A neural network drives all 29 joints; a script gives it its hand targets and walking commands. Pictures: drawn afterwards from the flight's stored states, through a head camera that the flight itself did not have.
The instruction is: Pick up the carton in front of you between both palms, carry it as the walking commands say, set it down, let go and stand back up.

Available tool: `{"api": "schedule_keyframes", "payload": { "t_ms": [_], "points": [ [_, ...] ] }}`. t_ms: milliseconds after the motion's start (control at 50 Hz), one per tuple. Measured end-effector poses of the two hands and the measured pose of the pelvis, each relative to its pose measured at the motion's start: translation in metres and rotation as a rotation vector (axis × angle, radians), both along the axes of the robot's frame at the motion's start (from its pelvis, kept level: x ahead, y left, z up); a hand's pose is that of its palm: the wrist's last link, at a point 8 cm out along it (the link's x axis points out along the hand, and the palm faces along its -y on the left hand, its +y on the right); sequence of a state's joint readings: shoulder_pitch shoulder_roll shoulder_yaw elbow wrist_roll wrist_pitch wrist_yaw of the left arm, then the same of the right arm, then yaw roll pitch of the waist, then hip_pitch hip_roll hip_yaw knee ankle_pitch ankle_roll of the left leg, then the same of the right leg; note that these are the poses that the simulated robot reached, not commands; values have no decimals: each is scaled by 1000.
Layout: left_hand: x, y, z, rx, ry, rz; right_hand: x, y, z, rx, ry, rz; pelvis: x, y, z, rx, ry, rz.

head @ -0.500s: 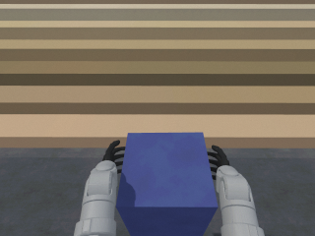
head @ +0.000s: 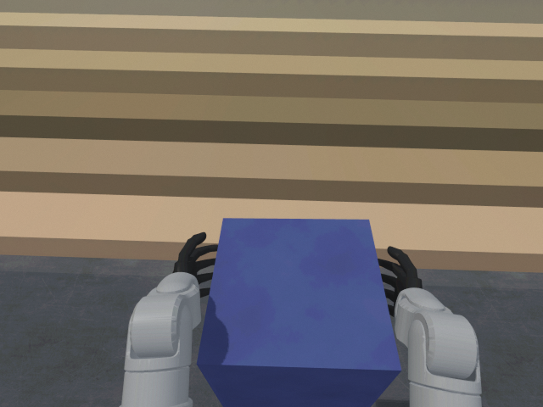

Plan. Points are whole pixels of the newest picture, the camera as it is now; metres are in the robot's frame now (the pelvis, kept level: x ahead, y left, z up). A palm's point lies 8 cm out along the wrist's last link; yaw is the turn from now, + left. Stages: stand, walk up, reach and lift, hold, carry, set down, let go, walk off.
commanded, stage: carry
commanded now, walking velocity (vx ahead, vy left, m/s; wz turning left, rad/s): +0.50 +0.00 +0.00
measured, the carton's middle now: (294, 322) +0.27 -0.01 +0.01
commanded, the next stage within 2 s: none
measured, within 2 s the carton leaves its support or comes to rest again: neither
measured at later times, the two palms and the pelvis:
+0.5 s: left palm (203, 150) +0.58 +0.17 +0.11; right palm (353, 162) +0.55 -0.13 +0.11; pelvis +0.29 +0.04 +0.01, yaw -3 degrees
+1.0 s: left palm (230, 50) +0.99 +0.15 +0.17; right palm (337, 54) +0.99 -0.15 +0.16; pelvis +0.61 -0.01 +0.00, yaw -1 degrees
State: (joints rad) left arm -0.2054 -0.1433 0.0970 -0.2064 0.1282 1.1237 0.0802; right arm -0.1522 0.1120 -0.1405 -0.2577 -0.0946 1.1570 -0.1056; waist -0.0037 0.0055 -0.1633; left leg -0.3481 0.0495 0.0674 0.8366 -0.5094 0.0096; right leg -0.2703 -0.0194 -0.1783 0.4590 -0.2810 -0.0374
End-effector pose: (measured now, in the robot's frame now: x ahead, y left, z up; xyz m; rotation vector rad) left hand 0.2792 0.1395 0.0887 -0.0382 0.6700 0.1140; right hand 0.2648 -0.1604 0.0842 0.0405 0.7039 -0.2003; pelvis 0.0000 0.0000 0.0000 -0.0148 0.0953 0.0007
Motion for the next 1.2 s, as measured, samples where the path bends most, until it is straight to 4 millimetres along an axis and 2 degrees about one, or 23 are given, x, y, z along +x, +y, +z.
{"api": "schedule_keyframes", "payload": {
  "t_ms": [100, 180, 240, 340, 400, 460, 560, 680, 740, 840, 940, 1020, 1120, 1200],
  "points": [
    [38, 18, 4, -9, 30, 45, 51, 18, 6, 7, 29, 31, 51, 7, 7, 28, 8, -2],
    [88, 37, 7, -24, -15, 64, 105, 37, 10, 1, -17, 45, 100, 21, -2, 27, -8, -9],
    [132, 47, 2, -34, -38, 55, 144, 47, 6, -4, -39, 32, 139, 35, -15, 35, -23, -40],
    [196, 42, -1, -38, 55, 1, 188, 43, 0, 3, 52, -31, 192, 46, 0, 13, -8, -66],
    [235, 35, 5, -27, 60, -39, 217, 36, 6, 6, 58, -66, 226, 48, 10, -5, 0, -60],
    [275, 30, 12, -27, 28, -52, 255, 31, 16, 3, 26, -77, 263, 45, 13, -17, 2, -51],
    [345, 23, 26, -36, -63, -18, 335, 24, 30, 13, -66, -55, 333, 31, 5, -8, -10, -43],
    [447, 10, 40, -3, -164, 40, 458, 9, 35, 16, -166, 29, 422, 5, -24, -4, -44, -13],
    [492, 9, 42, 32, -102, 59, 515, 9, 36, 0, -104, 84, 451, -3, -18, 3, -39, -3],
    [564, 12, 52, 37, -35, 84, 597, 12, 49, 7, -38, 110, 504, -13, -2, 17, -19, -1],
    [650, 12, 72, 33, -51, 69, 678, 11, 70, -5, -54, 102, 565, -12, 4, 24, 0, -9],
    [725, 12, 81, 36, -53, 39, 744, 11, 77, -18, -55, 85, 620, -4, 0, 18, 5, -20],
    [819, 11, 70, 12, -43, -22, 818, 11, 73, -55, -43, 35, 693, 10, -21, 20, -16, -35],
    [871, 2, 53, -7, 48, -51, 856, 3, 54, -49, 49, -11, 736, 15, -11, 14, -6, -28]
  ]
}}
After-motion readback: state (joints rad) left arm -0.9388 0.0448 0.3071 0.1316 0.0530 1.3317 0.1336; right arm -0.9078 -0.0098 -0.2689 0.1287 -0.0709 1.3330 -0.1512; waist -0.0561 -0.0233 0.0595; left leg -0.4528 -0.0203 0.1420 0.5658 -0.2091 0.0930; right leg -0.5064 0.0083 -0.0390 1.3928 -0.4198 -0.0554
